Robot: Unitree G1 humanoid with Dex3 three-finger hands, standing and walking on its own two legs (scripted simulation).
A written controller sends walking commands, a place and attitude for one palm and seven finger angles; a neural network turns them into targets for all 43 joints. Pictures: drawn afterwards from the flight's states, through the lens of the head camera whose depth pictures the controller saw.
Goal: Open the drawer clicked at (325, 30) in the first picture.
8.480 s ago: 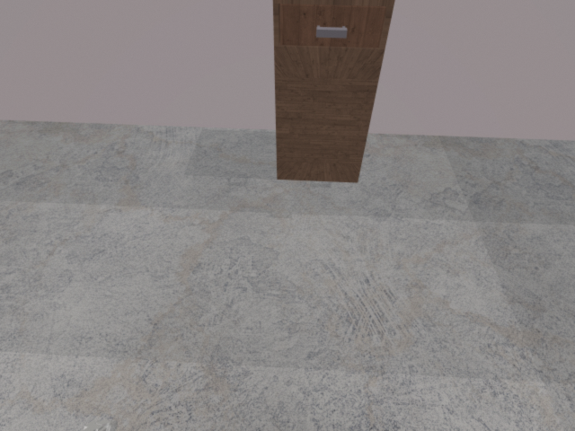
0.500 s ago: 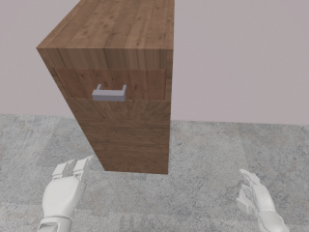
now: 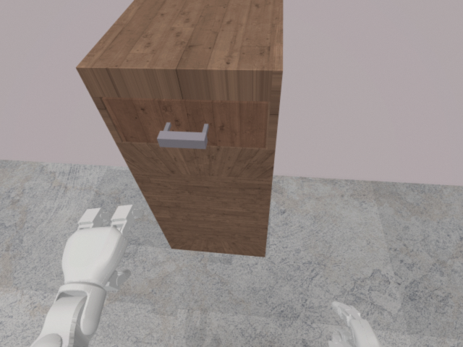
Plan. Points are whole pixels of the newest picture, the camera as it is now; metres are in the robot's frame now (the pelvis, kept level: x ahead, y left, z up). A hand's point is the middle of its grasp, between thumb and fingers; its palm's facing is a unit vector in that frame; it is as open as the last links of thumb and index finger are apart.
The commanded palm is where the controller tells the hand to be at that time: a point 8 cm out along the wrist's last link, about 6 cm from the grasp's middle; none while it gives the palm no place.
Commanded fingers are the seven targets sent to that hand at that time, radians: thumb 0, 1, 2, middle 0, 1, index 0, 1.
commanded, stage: raise the hand with hooked fingers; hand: left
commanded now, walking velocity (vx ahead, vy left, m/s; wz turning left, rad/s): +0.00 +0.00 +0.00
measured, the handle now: (184, 133) +0.56 +0.18 +0.02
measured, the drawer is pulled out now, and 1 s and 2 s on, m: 0.00 0.00 0.00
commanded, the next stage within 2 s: move the hooked fingers above the handle in 1.06 s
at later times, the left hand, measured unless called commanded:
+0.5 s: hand (97, 202) +0.30 +0.25 +0.11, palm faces +0.08 -0.06 -1.00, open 13.6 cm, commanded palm +0.28 +0.25 +0.17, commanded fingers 0.00 -0.50 0.30 -0.30 -1.20 -0.30 -1.20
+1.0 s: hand (100, 189) +0.31 +0.24 +0.13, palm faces +0.05 -0.07 -1.00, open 13.8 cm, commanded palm +0.29 +0.25 +0.19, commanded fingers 0.00 -0.50 0.30 -0.30 -1.20 -0.30 -1.20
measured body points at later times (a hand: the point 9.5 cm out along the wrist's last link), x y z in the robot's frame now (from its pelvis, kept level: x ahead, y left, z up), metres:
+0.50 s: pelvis +0.02 +0.01 +0.02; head +0.03 -0.02 +0.47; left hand +0.29 +0.25 +0.16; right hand +0.25 -0.19 -0.08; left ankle -0.02 +0.13 -0.72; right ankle +0.05 -0.12 -0.72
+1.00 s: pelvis +0.01 +0.00 +0.02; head +0.04 -0.03 +0.47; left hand +0.30 +0.24 +0.18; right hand +0.19 -0.23 -0.10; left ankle -0.02 +0.13 -0.72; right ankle +0.05 -0.12 -0.72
